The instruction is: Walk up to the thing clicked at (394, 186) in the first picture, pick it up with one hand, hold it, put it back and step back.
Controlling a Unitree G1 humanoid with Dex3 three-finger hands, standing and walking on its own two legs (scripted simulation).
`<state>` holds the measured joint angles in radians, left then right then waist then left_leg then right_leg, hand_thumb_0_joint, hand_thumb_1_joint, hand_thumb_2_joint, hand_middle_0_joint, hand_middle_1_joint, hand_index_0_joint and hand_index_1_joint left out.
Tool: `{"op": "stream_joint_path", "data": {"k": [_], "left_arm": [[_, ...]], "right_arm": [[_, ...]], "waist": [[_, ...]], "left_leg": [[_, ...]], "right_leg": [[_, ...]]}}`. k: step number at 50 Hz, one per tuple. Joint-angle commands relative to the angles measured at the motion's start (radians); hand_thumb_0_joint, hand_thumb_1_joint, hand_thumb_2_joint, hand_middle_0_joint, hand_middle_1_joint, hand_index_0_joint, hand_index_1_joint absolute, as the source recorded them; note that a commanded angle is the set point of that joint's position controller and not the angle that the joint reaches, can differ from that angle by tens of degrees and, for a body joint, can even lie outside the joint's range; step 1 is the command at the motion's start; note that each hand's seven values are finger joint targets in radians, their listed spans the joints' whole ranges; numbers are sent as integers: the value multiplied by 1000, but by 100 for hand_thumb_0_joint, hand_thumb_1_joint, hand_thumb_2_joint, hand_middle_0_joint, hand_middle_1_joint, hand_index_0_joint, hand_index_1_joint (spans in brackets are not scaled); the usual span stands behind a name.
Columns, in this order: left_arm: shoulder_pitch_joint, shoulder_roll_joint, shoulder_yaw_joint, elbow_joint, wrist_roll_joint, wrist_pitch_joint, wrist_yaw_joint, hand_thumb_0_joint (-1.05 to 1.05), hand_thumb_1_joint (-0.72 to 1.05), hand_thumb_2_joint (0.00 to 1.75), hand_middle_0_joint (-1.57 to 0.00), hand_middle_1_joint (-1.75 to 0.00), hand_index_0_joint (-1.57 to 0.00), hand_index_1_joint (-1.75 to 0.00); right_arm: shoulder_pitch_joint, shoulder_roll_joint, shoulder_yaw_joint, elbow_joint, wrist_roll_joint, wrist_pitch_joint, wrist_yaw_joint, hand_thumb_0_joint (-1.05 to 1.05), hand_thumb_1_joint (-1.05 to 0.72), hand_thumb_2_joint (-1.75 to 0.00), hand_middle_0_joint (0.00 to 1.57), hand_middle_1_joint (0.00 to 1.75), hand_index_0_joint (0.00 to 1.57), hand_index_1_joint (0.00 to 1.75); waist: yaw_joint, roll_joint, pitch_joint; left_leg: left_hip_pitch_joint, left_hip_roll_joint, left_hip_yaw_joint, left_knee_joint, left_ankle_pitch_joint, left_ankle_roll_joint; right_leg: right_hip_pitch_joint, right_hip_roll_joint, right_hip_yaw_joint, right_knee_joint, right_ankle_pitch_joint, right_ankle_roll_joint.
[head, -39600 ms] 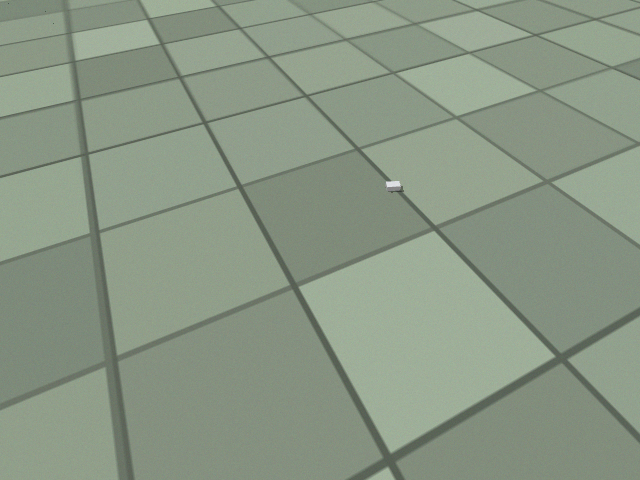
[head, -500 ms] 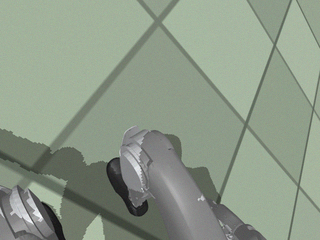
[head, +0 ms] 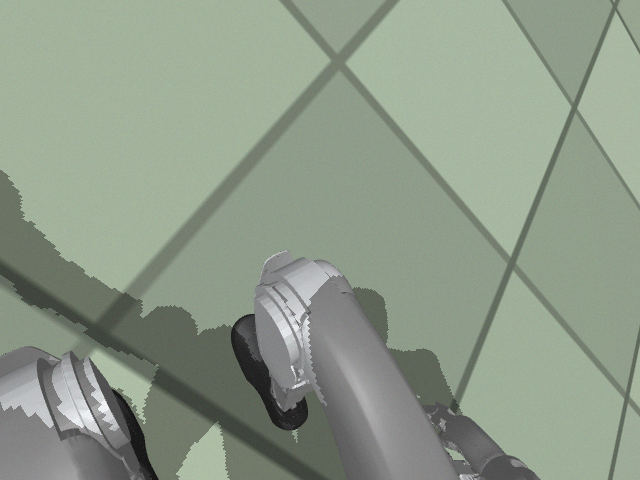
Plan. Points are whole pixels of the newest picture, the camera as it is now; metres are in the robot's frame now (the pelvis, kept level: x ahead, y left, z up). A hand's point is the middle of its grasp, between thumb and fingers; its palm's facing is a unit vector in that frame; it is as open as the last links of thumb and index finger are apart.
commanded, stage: approach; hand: left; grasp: from above
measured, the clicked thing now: out of the picture +0.53 +0.39 -0.31
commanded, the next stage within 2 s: none
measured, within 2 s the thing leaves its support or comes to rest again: neither
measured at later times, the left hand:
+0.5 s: hand out of the picture +0.51 +0.39 -0.19, palm faces -0.45 -0.12 -0.89, open 12.8 cm
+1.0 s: hand out of the picture +0.52 +0.39 -0.19, palm faces -0.43 -0.11 -0.90, open 12.4 cm
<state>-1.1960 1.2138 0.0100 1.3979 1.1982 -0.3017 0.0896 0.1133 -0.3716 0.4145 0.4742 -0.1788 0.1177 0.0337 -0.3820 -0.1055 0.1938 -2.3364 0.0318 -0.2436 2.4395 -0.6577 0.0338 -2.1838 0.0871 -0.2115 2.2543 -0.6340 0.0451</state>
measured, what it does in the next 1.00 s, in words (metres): stands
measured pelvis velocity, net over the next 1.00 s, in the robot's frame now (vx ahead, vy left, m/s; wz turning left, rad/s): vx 0.00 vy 0.00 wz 0.01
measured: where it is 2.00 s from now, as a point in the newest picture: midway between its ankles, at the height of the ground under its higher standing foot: (211, 431)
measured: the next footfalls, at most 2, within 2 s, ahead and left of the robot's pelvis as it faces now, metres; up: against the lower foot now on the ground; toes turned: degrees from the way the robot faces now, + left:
none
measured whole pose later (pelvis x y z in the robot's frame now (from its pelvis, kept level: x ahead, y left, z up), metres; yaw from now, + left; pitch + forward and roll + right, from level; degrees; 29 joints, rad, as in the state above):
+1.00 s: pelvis +0.00 +0.00 +0.00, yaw +0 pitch +31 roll -16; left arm -1.23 1.20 0.04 1.43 1.24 -0.23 0.20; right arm 0.12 -0.36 0.37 0.49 -0.17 0.07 0.07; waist -0.40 -0.10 0.17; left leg -2.37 0.03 -0.23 2.44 -0.65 0.03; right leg -2.22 0.08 -0.20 2.27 -0.64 0.04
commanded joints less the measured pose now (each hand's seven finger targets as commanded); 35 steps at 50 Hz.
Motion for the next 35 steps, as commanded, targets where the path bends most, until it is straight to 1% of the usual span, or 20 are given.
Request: {"op": "stream_joint_path", "data": {"k": [1,4,5,6,8,10,12,13,14,17,18,19,20,22,23,24,27,28,32,35], "left_arm": [[-287,287,76,-191,2,-52,148,0,-42,86,-15,-98,-17,-97],[-330,294,77,-193,22,-36,215,0,-40,84,-17,-95,-18,-94],[-337,277,71,-195,25,-22,230,0,-41,85,-18,-93,-18,-92],[-346,247,52,-179,28,-8,242,0,-40,85,-19,-90,-20,-90],[-355,177,22,-147,21,27,257,0,-37,83,-22,-88,-22,-88],[-351,157,4,-111,15,58,260,0,-34,81,-24,-85,-25,-85],[-349,158,-1,-87,15,87,252,0,-31,78,-26,-85,-27,-84],[-354,179,8,-90,11,97,248,0,-30,77,-26,-85,-27,-84],[-324,176,0,-48,11,112,237,0,-30,77,-27,-85,-28,-84],[-304,199,15,-39,1,130,193,0,-29,75,-26,-87,-28,-85],[-300,215,16,-36,2,131,179,0,-29,75,-27,-87,-28,-85],[-298,224,21,-36,-3,129,165,0,-29,75,-27,-87,-29,-85],[-286,234,25,-39,-7,125,152,0,-29,75,-27,-87,-29,-85],[-305,274,50,-88,-12,113,129,0,-28,73,-26,-90,-29,-87],[-300,272,48,-102,-16,106,115,0,-28,73,-27,-89,-29,-87],[-309,278,55,-125,-16,96,108,0,-28,72,-27,-89,-30,-86],[-304,235,46,-134,-18,71,97,0,-29,73,-26,-89,-29,-87],[-323,230,45,-175,-18,59,96,0,-29,74,-27,-88,-29,-86],[-315,252,56,-171,-5,37,105,0,-28,74,-28,-86,-30,-84],[-319,277,77,-181,12,34,125,0,-27,74,-29,-83,-30,-82]], "right_arm": [[146,-309,-100,28,-17,6,-26,0,-90,-90,20,30,20,30],[144,-293,-109,53,-17,-18,-18,0,-90,-90,20,30,20,30],[142,-290,-115,57,-18,-28,-16,0,-90,-90,20,30,20,30],[146,-283,-119,64,-16,-35,-13,0,-90,-90,20,30,20,30],[162,-276,-132,86,-9,-54,-7,0,-90,-90,20,30,20,30],[162,-278,-139,95,0,-68,-4,0,-90,-90,20,30,20,30],[171,-277,-141,103,6,-78,-1,0,-90,-90,20,30,20,30],[169,-279,-140,101,9,-80,-1,0,-90,-89,20,30,20,30],[162,-273,-141,98,14,-82,-1,0,-90,-90,20,30,20,30],[169,-288,-141,86,17,-84,-1,0,-90,-90,20,30,20,30],[165,-280,-134,83,18,-82,-2,0,-90,-90,20,30,20,30],[167,-289,-135,77,19,-76,-3,0,-90,-90,20,30,20,30],[166,-282,-132,67,20,-74,-2,0,-90,-90,20,30,20,30],[177,-292,-130,56,17,-66,-3,0,-91,-90,20,30,20,30],[180,-284,-129,55,16,-65,-2,0,-91,-90,20,30,20,30],[187,-289,-127,51,13,-58,-2,0,-91,-90,20,30,20,30],[206,-288,-129,53,6,-47,-2,0,-91,-90,20,30,20,30],[207,-294,-134,47,5,-44,-3,0,-91,-90,20,30,20,30],[216,-288,-130,50,-2,-32,3,0,-91,-90,20,30,20,30],[220,-295,-132,51,-5,-29,5,0,-90,-90,20,30,20,30]], "waist": [[-39,626,-712],[-38,673,-764],[-38,670,-775],[-52,668,-772],[-70,650,-731],[-75,631,-712],[-77,611,-707],[-72,608,-720],[-58,576,-718],[-71,538,-683],[-64,535,-701],[-68,513,-698],[-58,506,-712],[-55,529,-743],[-48,540,-749],[-56,550,-767],[-68,552,-744],[-71,567,-742],[-59,587,-759],[-48,613,-739]], "left_leg": [[658,37,33,-231,269,-29],[665,40,47,-233,239,-23],[672,41,50,-230,243,-22],[656,40,56,-224,229,-19],[621,36,56,-232,193,-19],[588,35,51,-240,149,-20],[566,34,58,-237,147,-17],[553,34,58,-240,156,-18],[524,31,66,-232,144,-11],[512,30,68,-217,197,-13],[502,30,78,-214,199,-7],[490,28,76,-207,207,-6],[491,29,79,-210,204,-4],[516,28,81,-204,243,-8],[529,30,81,-196,255,-7],[548,31,78,-197,267,-10],[550,31,71,-192,275,-16],[575,32,63,-200,289,-22],[590,36,66,-200,288,-17],[614,36,59,-212,298,-22]], "right_leg": [[273,20,-59,-168,223,-86],[268,20,-53,-159,227,-78],[258,19,-50,-156,234,-78],[258,20,-51,-159,231,-76],[224,17,-54,-161,213,-78],[209,15,-58,-158,190,-77],[226,12,-51,-162,198,-74],[246,10,-50,-161,206,-74],[249,16,-45,-159,198,-74],[255,7,-39,-169,217,-78],[289,11,-32,-175,221,-74],[297,10,-34,-179,222,-76],[322,14,-29,-179,216,-74],[352,12,-29,-182,240,-75],[351,15,-24,-178,247,-74],[360,14,-29,-179,250,-75],[342,17,-38,-181,246,-81],[322,15,-45,-180,247,-84],[338,18,-43,-179,250,-75],[306,15,-49,-176,245,-81]]}}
